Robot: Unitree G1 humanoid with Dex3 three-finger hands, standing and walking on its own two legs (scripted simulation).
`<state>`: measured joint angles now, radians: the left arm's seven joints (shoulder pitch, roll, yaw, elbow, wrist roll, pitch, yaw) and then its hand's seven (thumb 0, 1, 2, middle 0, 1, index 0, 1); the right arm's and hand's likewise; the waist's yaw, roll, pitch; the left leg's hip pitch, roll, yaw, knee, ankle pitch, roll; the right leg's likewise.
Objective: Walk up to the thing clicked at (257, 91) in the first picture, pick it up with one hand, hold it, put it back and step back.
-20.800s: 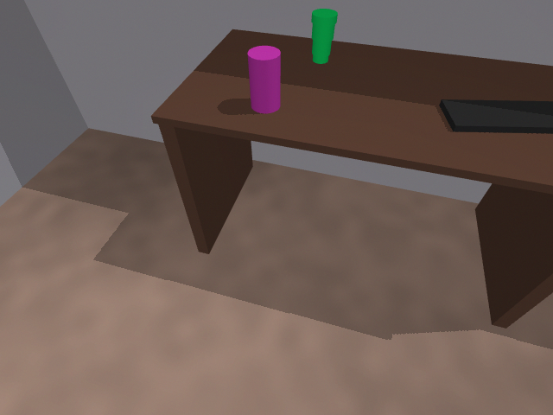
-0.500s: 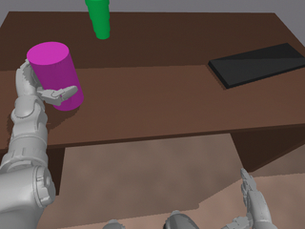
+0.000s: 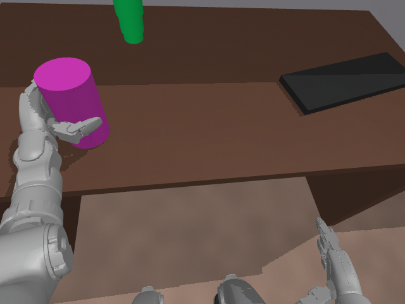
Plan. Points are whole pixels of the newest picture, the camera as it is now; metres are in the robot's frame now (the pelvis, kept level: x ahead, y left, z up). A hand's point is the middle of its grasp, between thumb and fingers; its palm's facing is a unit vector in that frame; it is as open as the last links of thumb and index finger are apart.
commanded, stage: loosen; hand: left
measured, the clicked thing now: (77, 106) +0.48 +0.21 +0.08
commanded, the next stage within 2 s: open in 0.10 s
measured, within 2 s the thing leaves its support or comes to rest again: neither
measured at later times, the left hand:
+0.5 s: hand (71, 109) +0.48 +0.22 +0.08, palm faces +0.18 -0.98 +0.02, open 14.7 cm
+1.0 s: hand (9, 61) +0.49 +0.27 +0.18, palm faces +0.25 -0.97 -0.01, open 17.7 cm
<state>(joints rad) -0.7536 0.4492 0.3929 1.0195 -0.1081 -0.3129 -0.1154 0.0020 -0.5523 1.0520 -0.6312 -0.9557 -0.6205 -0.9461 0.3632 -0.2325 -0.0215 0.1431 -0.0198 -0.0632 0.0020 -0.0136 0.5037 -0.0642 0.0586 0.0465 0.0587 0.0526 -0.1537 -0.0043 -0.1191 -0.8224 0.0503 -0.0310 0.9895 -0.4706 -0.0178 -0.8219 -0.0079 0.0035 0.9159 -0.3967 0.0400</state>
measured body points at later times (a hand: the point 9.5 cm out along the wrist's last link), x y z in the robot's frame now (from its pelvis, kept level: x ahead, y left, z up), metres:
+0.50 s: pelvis -0.01 +0.00 -0.01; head +0.09 +0.03 +0.43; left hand +0.47 +0.27 +0.08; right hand +0.15 -0.25 -0.02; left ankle +0.00 +0.13 -0.68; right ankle +0.02 -0.15 -0.68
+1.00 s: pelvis +0.00 +0.00 +0.01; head +0.06 +0.02 +0.46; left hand +0.47 +0.32 +0.18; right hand +0.15 -0.26 -0.01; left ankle +0.00 +0.13 -0.68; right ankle +0.02 -0.15 -0.68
